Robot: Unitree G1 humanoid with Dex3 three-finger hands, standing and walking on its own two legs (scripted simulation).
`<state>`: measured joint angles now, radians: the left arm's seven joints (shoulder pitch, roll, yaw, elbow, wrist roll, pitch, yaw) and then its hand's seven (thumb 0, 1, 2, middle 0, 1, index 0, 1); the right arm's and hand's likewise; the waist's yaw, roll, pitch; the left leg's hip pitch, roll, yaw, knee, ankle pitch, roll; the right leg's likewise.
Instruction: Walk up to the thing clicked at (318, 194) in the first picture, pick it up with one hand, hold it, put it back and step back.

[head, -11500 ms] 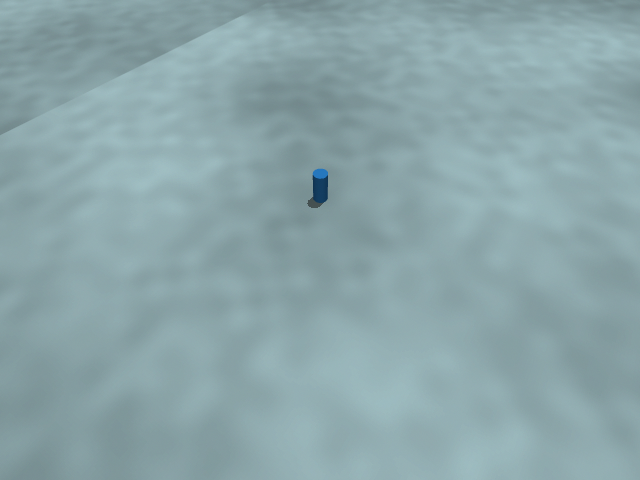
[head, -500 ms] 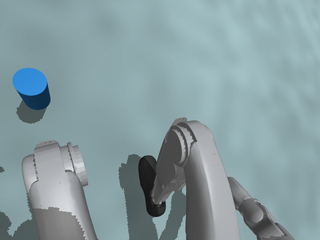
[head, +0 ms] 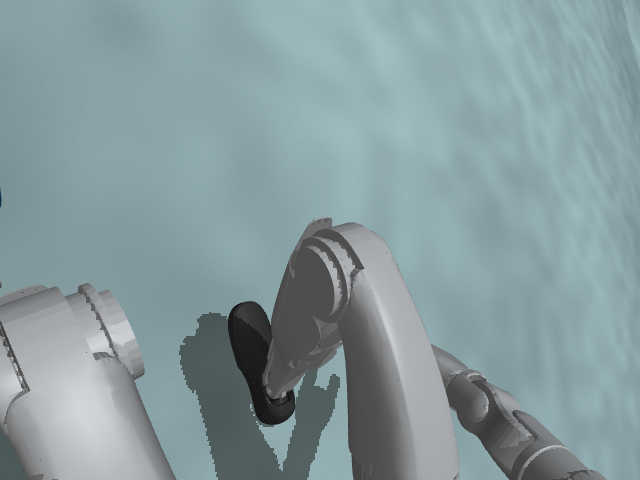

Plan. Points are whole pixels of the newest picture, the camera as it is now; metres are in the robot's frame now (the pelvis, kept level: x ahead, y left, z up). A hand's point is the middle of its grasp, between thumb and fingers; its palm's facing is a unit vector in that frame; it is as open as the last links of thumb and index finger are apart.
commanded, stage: close in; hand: left
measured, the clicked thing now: out of the picture +0.47 +0.24 -0.22
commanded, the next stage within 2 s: close in 0.44 s
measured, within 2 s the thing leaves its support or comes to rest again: leaves its support in 1.66 s
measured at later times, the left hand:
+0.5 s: hand out of the picture +0.44 +0.25 -0.19, palm faces +0.18 -0.98 -0.02, open 17.3 cm
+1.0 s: hand out of the picture +0.45 +0.24 -0.18, palm faces +0.19 -0.98 -0.02, open 11.7 cm
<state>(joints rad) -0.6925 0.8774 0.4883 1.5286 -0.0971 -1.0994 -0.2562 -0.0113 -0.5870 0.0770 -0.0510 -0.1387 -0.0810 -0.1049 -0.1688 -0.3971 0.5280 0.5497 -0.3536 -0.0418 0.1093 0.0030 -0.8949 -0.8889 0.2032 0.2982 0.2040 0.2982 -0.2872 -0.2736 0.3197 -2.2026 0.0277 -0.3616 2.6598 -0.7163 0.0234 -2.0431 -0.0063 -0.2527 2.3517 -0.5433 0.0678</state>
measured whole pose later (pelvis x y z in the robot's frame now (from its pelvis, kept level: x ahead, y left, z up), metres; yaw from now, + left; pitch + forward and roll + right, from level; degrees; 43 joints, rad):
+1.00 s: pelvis +0.00 +0.00 +0.01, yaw -1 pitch +13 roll -21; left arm -0.76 0.89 0.33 1.56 -0.02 -1.15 0.00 0.00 0.06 0.48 -0.40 -0.42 -0.37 -0.43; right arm -0.20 -0.36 0.56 0.58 -0.40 0.00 0.15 0.00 -0.86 -0.89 0.20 0.30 0.20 0.30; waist -0.29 -0.29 0.32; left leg -2.20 0.01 -0.41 2.64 -0.73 0.00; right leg -2.03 0.00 -0.29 2.31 -0.55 0.07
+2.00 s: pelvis +0.01 -0.01 +0.02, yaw +2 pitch +19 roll -17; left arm -0.67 0.70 0.31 1.13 -0.06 -0.88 -0.07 -0.02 -0.45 1.05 -0.76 -1.11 -0.77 -1.17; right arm -0.06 -0.34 0.38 0.59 -0.27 0.04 0.15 0.00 -0.89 -0.90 0.20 0.30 0.20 0.30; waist -0.25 -0.16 0.19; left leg -2.23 0.02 -0.30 2.56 -0.70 0.02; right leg -2.08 -0.03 -0.22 2.30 -0.56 0.05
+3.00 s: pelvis +0.03 -0.02 +0.08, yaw +11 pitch +32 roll -6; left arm -0.66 0.40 0.33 0.89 -0.11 -0.58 -0.22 -0.02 -0.49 1.11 -0.76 -1.13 -0.77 -1.18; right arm 0.09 -0.30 0.06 0.65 -0.08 0.03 0.07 0.01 -0.90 -0.90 0.20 0.30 0.20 0.30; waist -0.13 0.00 -0.09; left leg -2.18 0.02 -0.10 2.32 -0.71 0.00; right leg -2.14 -0.08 -0.06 2.22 -0.64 0.01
